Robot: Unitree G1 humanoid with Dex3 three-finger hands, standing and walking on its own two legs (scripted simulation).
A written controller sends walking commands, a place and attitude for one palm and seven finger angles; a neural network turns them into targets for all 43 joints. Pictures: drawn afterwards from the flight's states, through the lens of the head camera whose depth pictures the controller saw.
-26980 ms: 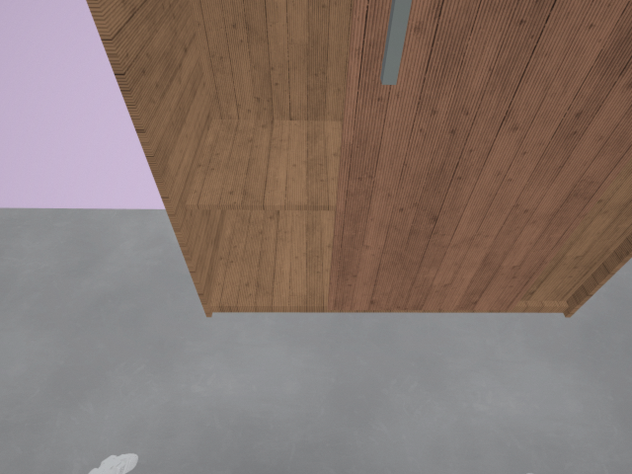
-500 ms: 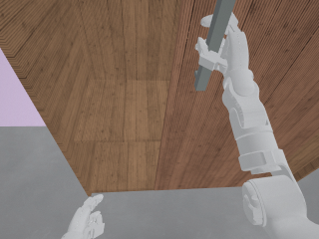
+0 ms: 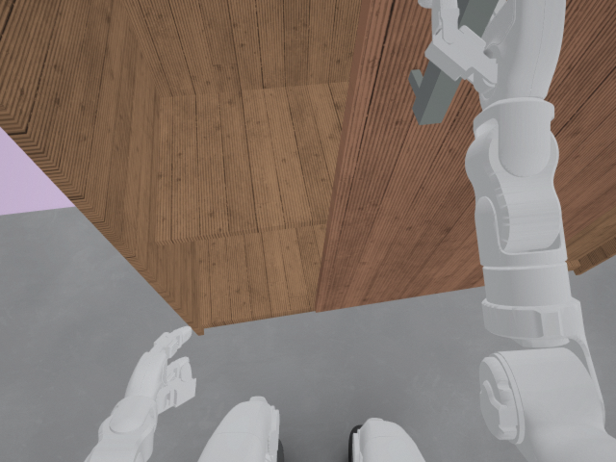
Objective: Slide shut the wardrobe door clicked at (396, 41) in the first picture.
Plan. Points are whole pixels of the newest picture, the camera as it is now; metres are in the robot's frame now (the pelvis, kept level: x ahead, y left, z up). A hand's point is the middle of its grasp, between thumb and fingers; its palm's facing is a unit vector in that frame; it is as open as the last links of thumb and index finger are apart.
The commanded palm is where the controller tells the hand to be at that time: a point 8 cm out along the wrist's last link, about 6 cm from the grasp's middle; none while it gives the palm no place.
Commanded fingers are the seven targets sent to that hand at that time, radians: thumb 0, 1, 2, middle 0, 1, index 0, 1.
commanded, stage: step sideways, sliding the door along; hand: right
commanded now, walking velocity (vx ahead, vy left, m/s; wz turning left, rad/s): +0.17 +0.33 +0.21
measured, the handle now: out of the picture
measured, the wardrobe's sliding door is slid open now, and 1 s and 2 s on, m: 0.36 0.14 0.00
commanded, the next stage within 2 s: stop walking and hold the door there in 1.82 s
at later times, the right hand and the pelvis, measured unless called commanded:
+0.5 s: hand (284, 51) +0.41 +0.02 +0.27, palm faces +0.07 +0.99 -0.12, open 6.9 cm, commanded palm +0.39 +0.01 +0.27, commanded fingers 0.00 -0.90 -0.90 0.45 1.40 0.45 1.40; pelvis +0.03 +0.11 +0.01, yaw +0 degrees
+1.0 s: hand (163, 57) +0.40 +0.11 +0.27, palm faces +0.10 +0.99 -0.05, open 6.9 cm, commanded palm +0.37 +0.13 +0.27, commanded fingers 0.00 -0.90 -0.90 0.45 1.40 0.45 1.40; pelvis +0.01 +0.22 +0.00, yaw +6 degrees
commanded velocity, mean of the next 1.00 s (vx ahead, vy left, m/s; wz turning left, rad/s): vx -0.06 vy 0.29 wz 0.16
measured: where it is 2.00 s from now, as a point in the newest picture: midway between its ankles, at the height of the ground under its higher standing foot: outside the picture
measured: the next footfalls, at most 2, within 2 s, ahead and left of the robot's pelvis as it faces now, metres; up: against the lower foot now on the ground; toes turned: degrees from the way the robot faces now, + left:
left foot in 0.14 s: +0.10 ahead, +0.22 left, +0.00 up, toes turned +1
right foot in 0.56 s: +0.10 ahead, -0.04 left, +0.00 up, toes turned -6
